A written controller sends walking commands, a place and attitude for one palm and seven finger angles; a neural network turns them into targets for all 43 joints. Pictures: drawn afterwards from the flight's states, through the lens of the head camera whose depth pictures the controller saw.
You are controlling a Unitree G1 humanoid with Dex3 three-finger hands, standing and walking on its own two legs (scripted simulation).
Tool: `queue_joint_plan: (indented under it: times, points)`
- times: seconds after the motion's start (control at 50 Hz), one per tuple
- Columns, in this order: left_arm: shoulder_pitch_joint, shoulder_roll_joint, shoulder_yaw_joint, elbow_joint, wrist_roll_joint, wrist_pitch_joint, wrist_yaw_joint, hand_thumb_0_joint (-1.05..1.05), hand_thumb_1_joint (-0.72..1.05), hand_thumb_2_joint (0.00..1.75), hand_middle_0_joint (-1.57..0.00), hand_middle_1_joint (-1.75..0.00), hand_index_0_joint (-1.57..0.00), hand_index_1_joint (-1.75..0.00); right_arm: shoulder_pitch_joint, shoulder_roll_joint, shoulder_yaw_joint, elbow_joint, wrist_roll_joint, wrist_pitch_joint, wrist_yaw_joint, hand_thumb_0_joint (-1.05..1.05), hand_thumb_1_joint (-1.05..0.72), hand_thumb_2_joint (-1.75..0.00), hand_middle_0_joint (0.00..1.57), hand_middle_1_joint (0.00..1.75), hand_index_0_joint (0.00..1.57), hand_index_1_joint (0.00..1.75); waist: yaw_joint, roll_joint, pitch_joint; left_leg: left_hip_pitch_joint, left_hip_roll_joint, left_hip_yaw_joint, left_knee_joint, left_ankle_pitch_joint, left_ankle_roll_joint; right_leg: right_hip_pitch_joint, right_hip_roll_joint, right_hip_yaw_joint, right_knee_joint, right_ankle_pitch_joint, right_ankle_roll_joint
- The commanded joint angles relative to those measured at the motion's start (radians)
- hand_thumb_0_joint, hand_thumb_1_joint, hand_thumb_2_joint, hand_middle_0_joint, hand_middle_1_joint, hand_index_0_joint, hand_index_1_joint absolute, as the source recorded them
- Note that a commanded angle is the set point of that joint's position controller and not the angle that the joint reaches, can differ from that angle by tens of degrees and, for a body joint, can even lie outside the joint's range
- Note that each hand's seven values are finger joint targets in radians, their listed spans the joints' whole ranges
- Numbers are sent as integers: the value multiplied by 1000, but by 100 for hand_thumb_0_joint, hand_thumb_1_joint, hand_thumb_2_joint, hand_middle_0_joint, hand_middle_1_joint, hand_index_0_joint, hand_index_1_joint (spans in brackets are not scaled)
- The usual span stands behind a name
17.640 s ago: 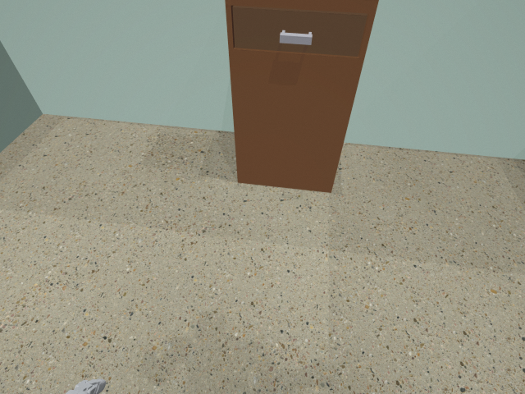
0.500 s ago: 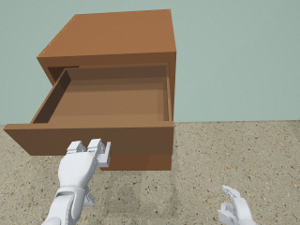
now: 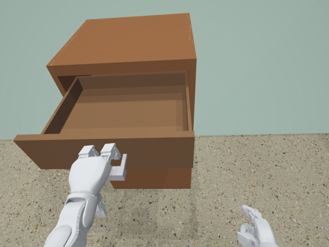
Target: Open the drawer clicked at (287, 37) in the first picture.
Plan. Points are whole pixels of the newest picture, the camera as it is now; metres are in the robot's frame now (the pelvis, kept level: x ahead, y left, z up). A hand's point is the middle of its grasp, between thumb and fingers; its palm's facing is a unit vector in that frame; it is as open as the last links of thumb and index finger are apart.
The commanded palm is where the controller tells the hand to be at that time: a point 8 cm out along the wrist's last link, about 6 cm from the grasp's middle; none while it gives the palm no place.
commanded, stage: lift the hand off the handle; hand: left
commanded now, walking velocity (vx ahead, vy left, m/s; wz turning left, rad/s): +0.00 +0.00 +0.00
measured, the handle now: (105, 165) +0.29 +0.21 +0.04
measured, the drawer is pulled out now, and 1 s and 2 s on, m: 0.29 0.29 0.29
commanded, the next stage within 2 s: draw the hand back to the body in 1.06 s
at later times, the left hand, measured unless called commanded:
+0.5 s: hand (94, 163) +0.25 +0.20 +0.11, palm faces +0.13 -0.12 -0.98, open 13.8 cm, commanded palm +0.21 +0.20 +0.18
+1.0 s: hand (84, 138) +0.26 +0.19 +0.19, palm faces +0.23 -0.08 -0.97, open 13.8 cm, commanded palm +0.21 +0.20 +0.24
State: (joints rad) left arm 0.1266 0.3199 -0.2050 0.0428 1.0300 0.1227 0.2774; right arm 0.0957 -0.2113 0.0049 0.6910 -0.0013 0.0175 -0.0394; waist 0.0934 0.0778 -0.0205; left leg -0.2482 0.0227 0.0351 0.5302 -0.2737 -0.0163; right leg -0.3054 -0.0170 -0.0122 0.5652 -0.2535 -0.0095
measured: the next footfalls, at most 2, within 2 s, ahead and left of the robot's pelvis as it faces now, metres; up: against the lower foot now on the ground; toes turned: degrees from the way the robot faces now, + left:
none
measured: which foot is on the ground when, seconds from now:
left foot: down 0.00-1.00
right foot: down 0.00-1.00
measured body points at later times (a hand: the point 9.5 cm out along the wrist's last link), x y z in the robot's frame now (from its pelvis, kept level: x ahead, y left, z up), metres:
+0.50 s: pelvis +0.02 +0.00 +0.01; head +0.00 -0.05 +0.46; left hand +0.24 +0.20 +0.17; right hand +0.26 -0.18 -0.08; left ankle +0.01 +0.13 -0.73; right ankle +0.03 -0.11 -0.73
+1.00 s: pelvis +0.01 +0.00 +0.01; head -0.01 -0.07 +0.45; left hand +0.25 +0.20 +0.24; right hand +0.26 -0.18 -0.08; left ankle +0.01 +0.13 -0.73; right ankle +0.03 -0.11 -0.73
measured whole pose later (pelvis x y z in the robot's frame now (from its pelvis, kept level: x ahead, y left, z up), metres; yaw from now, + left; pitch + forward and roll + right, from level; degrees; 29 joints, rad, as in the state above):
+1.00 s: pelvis +0.01 +0.00 +0.01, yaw +1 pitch -4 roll +1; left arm 0.05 0.48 -0.12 -0.40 0.87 0.25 -0.04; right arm 0.01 -0.25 0.05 0.67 0.03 0.11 0.04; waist 0.12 0.16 0.00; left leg -0.09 0.03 0.02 0.38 -0.22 -0.02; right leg -0.14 -0.01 -0.03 0.43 -0.21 -0.01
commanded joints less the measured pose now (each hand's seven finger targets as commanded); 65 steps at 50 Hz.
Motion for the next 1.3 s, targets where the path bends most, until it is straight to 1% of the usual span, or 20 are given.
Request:
queue_joint_plan:
  times: [0.0, 0.14, 0.18, 0.34, 0.36, 0.44, 0.46, 0.48, 0.68, 0.74, 0.76, 0.84, 0.86, 0.94, 0.96, 1.0, 1.1, 1.14, 1.16, 1.28]
  points:
    - [-183, 129, 107, -286, 2, 13, 27, 0, -50, 30, -30, -120, -30, -120, -188, -88, -28, -174, 2, -45, 3, 0, -90, -90, 20, 30, 20, 30, 17, -73, -155, 46, -51, 4, -106, 132, 34, 101, 40, 4, -130, 50, -24]
    - [-203, 193, 137, -394, -17, 52, -40, 0, -50, 30, -30, -120, -30, -120, -220, -96, -17, -181, 9, -21, 12, 0, -90, -90, 20, 30, 20, 30, 17, -59, -147, 84, -49, 5, -132, 158, 37, 154, 37, 11, -159, 82, -22]
    - [-152, 156, 109, -419, -19, 55, -59, 0, -50, 30, -30, -120, -30, -120, -215, -89, -16, -184, 6, -14, 20, 0, -90, -90, 20, 30, 20, 30, 25, -64, -161, 99, -51, 3, -142, 197, 40, 177, 39, 3, -160, 120, -23]
    - [-183, 189, 121, -523, -35, 67, -120, 0, -50, 30, -30, -120, -30, -120, -256, -93, -2, -195, 14, 5, 39, 0, -90, -90, 20, 30, 20, 30, 21, -25, -136, 135, -37, -6, -161, 230, 35, 198, 43, 2, -183, 152, -24]
    - [-179, 150, 80, -523, -24, 68, -130, 0, -50, 30, -30, -120, -30, -120, -246, -86, 6, -198, 8, 1, 43, 0, -90, -90, 20, 30, 20, 30, 29, -55, -164, 142, -43, -2, -156, 259, 44, 211, 34, -10, -176, 167, -23]
    - [-177, 232, 158, -595, -40, 66, -147, 0, -50, 30, -30, -120, -30, -120, -269, -92, 1, -201, 14, 11, 50, 0, -90, -90, 20, 30, 20, 30, 32, -18, -174, 162, -36, -9, -159, 295, 37, 246, 41, 11, -182, 231, -26]
    - [-158, 189, 120, -599, -35, 63, -154, 0, -50, 30, -30, -120, -30, -120, -257, -83, 9, -203, 7, 7, 59, 0, -90, -90, 20, 30, 20, 30, 42, -50, -200, 162, -41, -4, -159, 319, 42, 266, 31, -4, -173, 242, -24]
    - [-125, 218, 153, -591, -54, 62, -157, 0, -50, 30, -30, -120, -30, -120, -255, -84, 0, -191, 12, 16, 58, 0, -90, -90, 20, 30, 20, 30, 33, -63, -161, 159, -39, -7, -167, 323, 38, 262, 37, 3, -183, 260, -24]
    - [-219, 252, 161, -626, -96, 98, -234, 0, -50, 30, -30, -120, -30, -120, -293, -91, 12, -194, 23, 35, 66, 0, -90, -90, 20, 30, 20, 30, 18, -40, -131, 160, -36, -7, -191, 278, 38, 255, 31, 12, -212, 202, -17]
    - [-256, 295, 200, -671, -116, 94, -248, 0, -50, 30, -30, -120, -30, -120, -319, -97, 17, -216, 33, 27, 68, 0, -90, -90, 20, 30, 20, 30, 25, -10, -149, 160, -30, -11, -188, 263, 37, 264, 34, 14, -205, 197, -15]
    - [-269, 258, 162, -645, -99, 92, -255, 0, -50, 30, -30, -120, -30, -120, -304, -89, 26, -212, 22, 19, 73, 0, -90, -90, 20, 30, 20, 30, 36, -47, -176, 152, -39, -5, -189, 283, 40, 284, 22, 0, -196, 200, -16]
    - [-288, 350, 262, -645, -129, 105, -258, 0, -50, 30, -30, -120, -30, -120, -322, -101, 18, -211, 35, 28, 75, 0, -90, -90, 20, 30, 20, 30, 36, -20, -162, 137, -31, -11, -194, 268, 33, 290, 30, 21, -198, 210, -17]
    - [-282, 305, 222, -607, -117, 112, -265, 0, -50, 30, -30, -120, -30, -120, -312, -90, 27, -207, 30, 26, 80, 0, -90, -90, 20, 30, 20, 30, 46, -53, -168, 128, -40, -3, -192, 278, 34, 297, 20, 11, -192, 199, -16]
    - [-318, 363, 277, -667, -159, 131, -280, 0, -50, 30, -30, -120, -30, -120, -343, -100, 19, -223, 47, 31, 83, 0, -90, -90, 20, 30, 20, 30, 39, -16, -174, 129, -34, -6, -189, 259, 32, 291, 25, 29, -193, 200, -14]
    - [-297, 294, 209, -593, -148, 141, -294, 0, -50, 30, -30, -120, -30, -120, -330, -92, 29, -216, 41, 28, 86, 0, -90, -90, 20, 30, 20, 30, 37, -48, -147, 113, -41, 5, -192, 258, 32, 279, 18, 12, -192, 181, -11]
    - [-255, 299, 215, -580, -162, 149, -312, 0, -50, 30, -30, -120, -30, -120, -318, -108, 20, -214, 45, 44, 84, 0, -90, -90, 20, 30, 20, 30, 31, -77, -104, 104, -37, 4, -202, 221, 34, 252, 21, 14, -209, 153, -5]
    - [-259, 340, 250, -623, -153, 129, -322, 0, -50, 30, -30, -120, -30, -120, -317, -110, 21, -231, 42, 43, 80, 0, -90, -90, 20, 30, 20, 30, 35, -80, -137, 102, -41, 8, -190, 199, 38, 266, 16, 26, -204, 127, -3]
    - [-292, 421, 333, -655, -164, 110, -305, 0, -50, 30, -30, -120, -30, -120, -325, -111, 21, -231, 44, 34, 75, 0, -90, -90, 20, 30, 20, 30, 38, -51, -152, 102, -36, 0, -181, 181, 36, 266, 21, 41, -203, 110, -6]
    - [-288, 361, 281, -614, -151, 108, -306, 0, -50, 30, -30, -120, -30, -120, -315, -98, 30, -232, 36, 26, 76, 0, -90, -90, 20, 30, 20, 30, 44, -58, -154, 98, -46, 7, -176, 193, 37, 267, 12, 31, -197, 104, -7]
    - [-270, 383, 317, -585, -184, 77, -286, 0, -50, 30, -30, -120, -30, -120, -287, -108, 14, -205, 38, 12, 61, 0, -90, -90, 20, 30, 20, 30, 23, -42, -115, 109, -44, -1, -184, 171, 33, 229, 16, 32, -222, 77, -3]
